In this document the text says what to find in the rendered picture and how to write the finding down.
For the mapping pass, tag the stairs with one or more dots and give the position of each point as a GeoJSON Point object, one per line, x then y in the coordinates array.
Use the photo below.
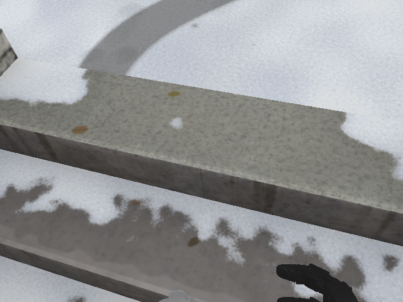
{"type": "Point", "coordinates": [84, 223]}

